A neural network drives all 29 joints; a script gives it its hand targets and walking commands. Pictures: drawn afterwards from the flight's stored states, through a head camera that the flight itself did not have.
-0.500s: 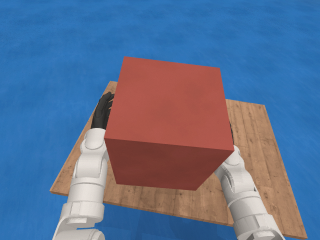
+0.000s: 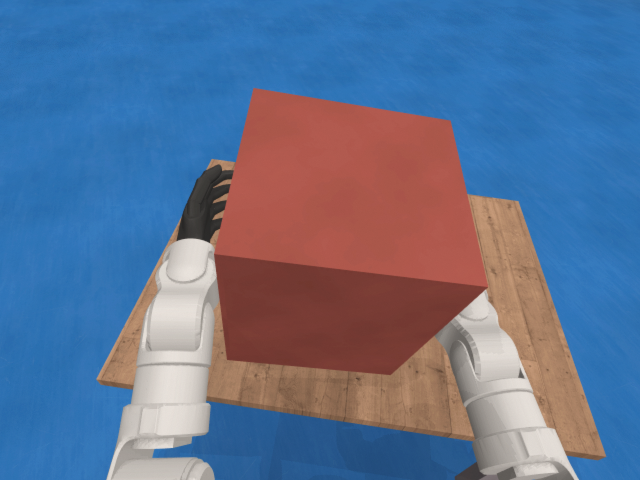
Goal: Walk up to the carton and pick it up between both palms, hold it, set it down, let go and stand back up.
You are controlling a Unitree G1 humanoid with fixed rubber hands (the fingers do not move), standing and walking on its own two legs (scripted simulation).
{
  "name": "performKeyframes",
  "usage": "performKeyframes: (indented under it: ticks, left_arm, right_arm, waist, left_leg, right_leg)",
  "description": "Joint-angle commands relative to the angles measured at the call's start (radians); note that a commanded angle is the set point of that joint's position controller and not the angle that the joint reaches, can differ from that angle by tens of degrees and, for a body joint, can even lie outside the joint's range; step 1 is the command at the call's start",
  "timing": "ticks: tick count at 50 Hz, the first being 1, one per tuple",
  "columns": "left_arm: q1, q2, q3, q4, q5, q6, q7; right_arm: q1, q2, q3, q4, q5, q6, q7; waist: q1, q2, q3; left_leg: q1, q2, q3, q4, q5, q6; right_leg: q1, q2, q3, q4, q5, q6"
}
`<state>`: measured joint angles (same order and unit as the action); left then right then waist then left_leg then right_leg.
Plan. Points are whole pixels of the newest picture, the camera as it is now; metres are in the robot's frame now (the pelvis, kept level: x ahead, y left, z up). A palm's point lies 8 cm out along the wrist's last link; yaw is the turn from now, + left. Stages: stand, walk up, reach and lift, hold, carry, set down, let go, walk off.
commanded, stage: reach and lift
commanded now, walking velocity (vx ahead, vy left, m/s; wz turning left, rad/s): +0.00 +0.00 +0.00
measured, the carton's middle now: (330, 249) +0.34 -0.01 +0.13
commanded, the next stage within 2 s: hold in 0.84 s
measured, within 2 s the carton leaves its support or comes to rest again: neither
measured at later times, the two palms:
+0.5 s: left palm (191, 222) +0.36 +0.15 +0.15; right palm (451, 258) +0.33 -0.15 +0.13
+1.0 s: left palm (184, 213) +0.36 +0.15 +0.17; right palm (454, 247) +0.33 -0.15 +0.15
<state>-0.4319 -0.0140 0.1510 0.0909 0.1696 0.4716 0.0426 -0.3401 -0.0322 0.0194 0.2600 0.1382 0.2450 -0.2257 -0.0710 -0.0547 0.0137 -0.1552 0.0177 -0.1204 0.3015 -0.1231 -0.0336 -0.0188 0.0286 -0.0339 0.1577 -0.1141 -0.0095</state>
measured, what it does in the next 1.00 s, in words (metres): stands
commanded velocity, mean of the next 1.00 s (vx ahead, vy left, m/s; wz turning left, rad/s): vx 0.00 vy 0.00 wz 0.00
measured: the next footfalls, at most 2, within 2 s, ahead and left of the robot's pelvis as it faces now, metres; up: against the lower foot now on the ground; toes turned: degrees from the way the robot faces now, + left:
none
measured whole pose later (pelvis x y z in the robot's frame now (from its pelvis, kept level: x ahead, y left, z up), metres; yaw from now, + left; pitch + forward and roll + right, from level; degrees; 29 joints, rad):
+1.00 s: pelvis +0.00 +0.00 +0.00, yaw +0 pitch -4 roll -1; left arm -0.51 -0.02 0.20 0.00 0.24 0.64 0.00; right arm -0.45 -0.05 0.03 0.27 0.18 0.34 -0.23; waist -0.07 -0.07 0.03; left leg -0.10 0.02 -0.11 0.30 -0.12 -0.03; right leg 0.03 0.03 -0.04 0.16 -0.11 -0.01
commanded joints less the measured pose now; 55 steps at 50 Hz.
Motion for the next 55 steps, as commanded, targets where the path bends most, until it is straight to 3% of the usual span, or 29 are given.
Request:
performKeyframes:
  ticks: [1,17,41,49,52,55]
  left_arm:
    - [-0.461,-0.476,-0.5,-0.133,-0.092,-0.006,-0.173]
    - [-0.493,-0.459,-0.457,-0.143,-0.069,0.044,-0.201]
    - [-0.558,-0.457,-0.422,-0.137,-0.054,0.098,-0.198]
    - [-0.531,-0.474,-0.455,-0.269,-0.062,0.15,-0.168]
    - [-0.537,-0.45,-0.436,-0.266,-0.053,0.184,-0.172]
    - [-0.569,-0.429,-0.413,-0.23,-0.048,0.212,-0.185]
  right_arm:
    - [-0.769,0.44,0.377,-0.353,0.047,-0.065,0.095]
    - [-0.791,0.412,0.338,-0.331,0.063,-0.03,0.078]
    - [-0.872,0.393,0.304,-0.313,0.071,0.001,0.074]
    - [-0.899,0.403,0.393,-0.367,0.125,0.033,0.063]
    - [-0.886,0.385,0.366,-0.339,0.125,0.051,0.06]
    - [-0.897,0.367,0.297,-0.299,0.111,0.067,0.06]
  waist:
    - [-0.004,0.072,-0.413]
    - [-0.032,0.083,-0.411]
    - [-0.03,0.079,-0.419]
    - [0.031,0.091,-0.456]
    - [0.023,0.071,-0.396]
    - [-0.007,0.066,-0.336]
  left_leg:
    - [0.179,-0.052,0.077,-0.016,0.149,-0.006]
    - [0.2,-0.059,0.079,-0.007,0.193,-0.013]
    - [0.229,-0.057,0.087,-0.005,0.186,-0.009]
    - [0.301,-0.051,0.089,0.021,0.367,-0.017]
    - [0.289,-0.05,0.102,0.005,0.312,-0.014]
    - [0.242,-0.051,0.114,-0.022,0.177,-0.005]
  right_leg:
    - [0.095,0.022,-0.053,0.03,0.307,0.053]
    - [0.113,0.025,-0.064,0.028,0.344,0.056]
    - [0.093,0.029,-0.074,0.023,0.299,0.055]
    - [0.127,0.035,-0.067,0.027,0.344,0.043]
    - [0.109,0.029,-0.069,0.012,0.277,0.045]
    - [0.083,0.016,-0.071,-0.005,0.17,0.048]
